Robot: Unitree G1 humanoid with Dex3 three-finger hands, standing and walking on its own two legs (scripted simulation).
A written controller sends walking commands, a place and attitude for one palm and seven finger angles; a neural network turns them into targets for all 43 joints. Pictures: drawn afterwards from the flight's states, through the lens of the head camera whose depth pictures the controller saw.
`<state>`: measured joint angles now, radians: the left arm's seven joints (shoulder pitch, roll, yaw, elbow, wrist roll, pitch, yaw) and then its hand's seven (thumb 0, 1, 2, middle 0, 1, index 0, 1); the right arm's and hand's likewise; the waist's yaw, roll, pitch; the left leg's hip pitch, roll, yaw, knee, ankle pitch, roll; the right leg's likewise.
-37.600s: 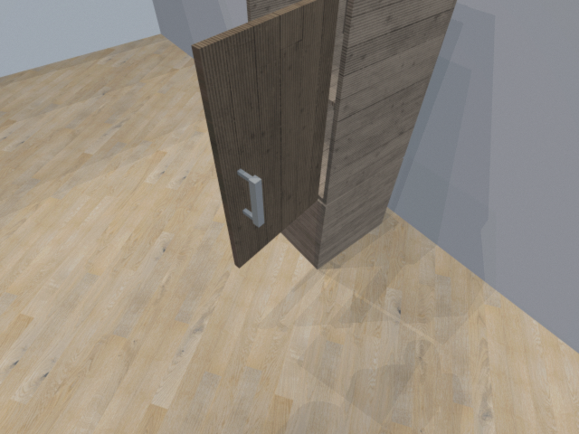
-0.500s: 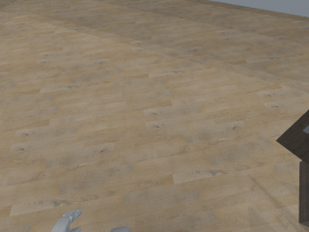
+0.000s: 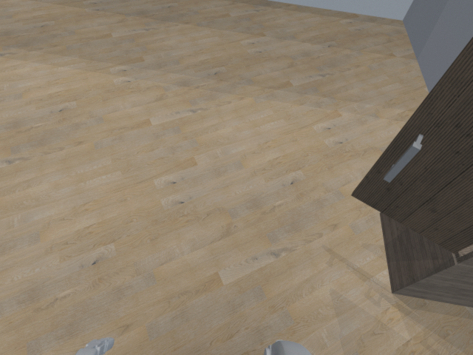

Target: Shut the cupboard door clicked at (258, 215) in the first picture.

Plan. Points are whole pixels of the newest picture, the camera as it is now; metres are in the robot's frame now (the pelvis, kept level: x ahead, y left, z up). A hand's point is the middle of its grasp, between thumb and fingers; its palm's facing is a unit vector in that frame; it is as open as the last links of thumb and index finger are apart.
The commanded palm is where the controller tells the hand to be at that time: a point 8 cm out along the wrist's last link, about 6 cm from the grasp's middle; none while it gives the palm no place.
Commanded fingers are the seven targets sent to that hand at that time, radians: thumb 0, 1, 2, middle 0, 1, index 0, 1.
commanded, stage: turn to face it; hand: left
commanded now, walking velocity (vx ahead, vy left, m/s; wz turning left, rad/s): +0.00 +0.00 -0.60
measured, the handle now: (403, 158) +0.59 -0.40 -0.08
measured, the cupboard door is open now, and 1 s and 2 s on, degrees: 64 64 64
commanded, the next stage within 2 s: take the last steps up to it in 0.80 s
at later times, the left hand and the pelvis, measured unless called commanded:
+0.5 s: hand (164, 334) +0.17 +0.14 -0.17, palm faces -0.24 -0.95 -0.21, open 7.4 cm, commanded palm none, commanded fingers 0.00 0.90 0.90 -0.20 -0.30 -0.20 -0.30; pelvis +0.05 -0.03 -0.01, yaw -16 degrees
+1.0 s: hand (205, 286) +0.26 +0.08 -0.16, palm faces -0.46 -0.85 -0.26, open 7.4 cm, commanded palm none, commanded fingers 0.00 0.90 0.90 -0.20 -0.30 -0.20 -0.30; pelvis +0.07 -0.05 -0.01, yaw -27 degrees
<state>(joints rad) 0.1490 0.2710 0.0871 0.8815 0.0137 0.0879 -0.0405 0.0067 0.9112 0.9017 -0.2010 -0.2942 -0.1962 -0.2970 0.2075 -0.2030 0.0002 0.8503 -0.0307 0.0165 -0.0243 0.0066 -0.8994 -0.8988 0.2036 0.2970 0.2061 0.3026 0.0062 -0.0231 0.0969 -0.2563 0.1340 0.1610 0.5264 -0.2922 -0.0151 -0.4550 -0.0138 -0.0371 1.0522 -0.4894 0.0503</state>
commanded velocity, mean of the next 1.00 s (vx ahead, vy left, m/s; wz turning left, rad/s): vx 0.03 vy -0.02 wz -0.42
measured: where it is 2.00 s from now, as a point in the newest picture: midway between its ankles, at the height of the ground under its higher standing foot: (287, 352)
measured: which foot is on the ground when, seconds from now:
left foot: down 0.00-0.14, up 0.16-0.52, down 0.54-0.92, up 0.94-1.00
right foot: up 0.00-0.12, down 0.14-0.54, up 0.56-0.90, down 0.92-1.00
